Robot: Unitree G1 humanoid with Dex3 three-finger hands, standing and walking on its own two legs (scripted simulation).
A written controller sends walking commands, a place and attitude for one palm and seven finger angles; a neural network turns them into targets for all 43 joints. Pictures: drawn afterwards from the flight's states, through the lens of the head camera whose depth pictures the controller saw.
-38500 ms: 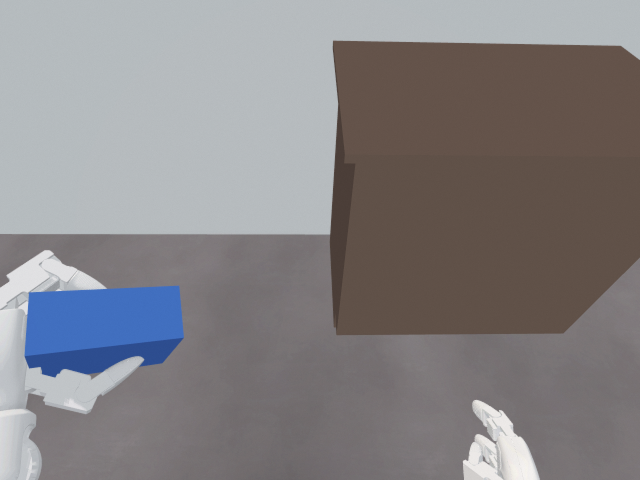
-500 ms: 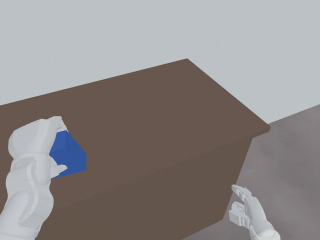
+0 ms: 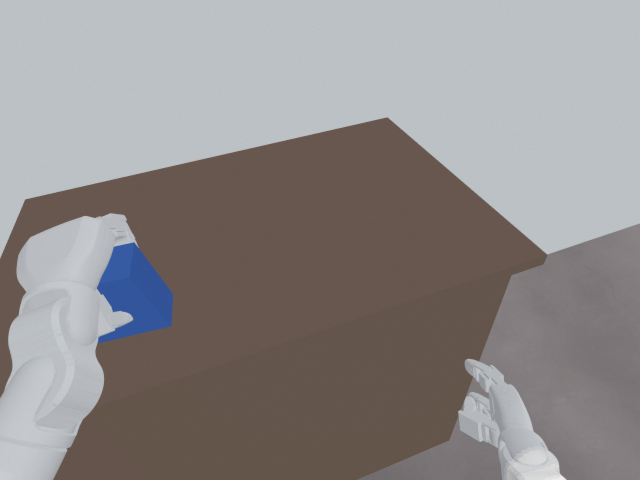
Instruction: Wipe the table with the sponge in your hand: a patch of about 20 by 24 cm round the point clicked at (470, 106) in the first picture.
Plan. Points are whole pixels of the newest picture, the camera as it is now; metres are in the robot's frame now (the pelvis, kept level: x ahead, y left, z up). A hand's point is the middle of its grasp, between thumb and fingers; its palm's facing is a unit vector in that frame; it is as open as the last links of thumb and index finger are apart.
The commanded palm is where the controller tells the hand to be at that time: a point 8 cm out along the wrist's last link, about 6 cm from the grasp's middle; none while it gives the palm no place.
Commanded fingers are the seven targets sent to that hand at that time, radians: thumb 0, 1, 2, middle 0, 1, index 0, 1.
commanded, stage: lift the sponge slowly off the table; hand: left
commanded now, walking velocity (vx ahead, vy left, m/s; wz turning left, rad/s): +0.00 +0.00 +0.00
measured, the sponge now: (116, 304) +0.25 +0.31 +0.12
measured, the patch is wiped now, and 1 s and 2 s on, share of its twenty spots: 0.95 0.95 0.95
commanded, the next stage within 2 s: bring the sponge back beside the body in 0.88 s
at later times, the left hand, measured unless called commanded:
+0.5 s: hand (102, 254) +0.26 +0.29 +0.20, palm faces +0.18 -0.08 -0.98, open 9.3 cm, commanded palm +0.22 +0.29 +0.27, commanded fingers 0.00 0.10 1.30 -1.20 -1.60 -1.20 -1.60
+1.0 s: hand (100, 236) +0.27 +0.30 +0.22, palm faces +0.18 -0.08 -0.98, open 9.3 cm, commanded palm +0.22 +0.30 +0.29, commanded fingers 0.00 0.10 1.30 -1.20 -1.60 -1.20 -1.60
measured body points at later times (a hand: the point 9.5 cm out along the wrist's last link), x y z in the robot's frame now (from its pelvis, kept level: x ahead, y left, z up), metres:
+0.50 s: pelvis -0.02 -0.01 +0.00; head -0.05 -0.06 +0.44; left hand +0.25 +0.29 +0.25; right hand +0.24 -0.21 -0.07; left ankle +0.00 +0.10 -0.74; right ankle +0.01 -0.07 -0.74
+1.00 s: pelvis -0.02 -0.01 +0.00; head -0.05 -0.07 +0.44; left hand +0.26 +0.30 +0.27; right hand +0.24 -0.21 -0.07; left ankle +0.00 +0.10 -0.74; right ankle +0.01 -0.07 -0.74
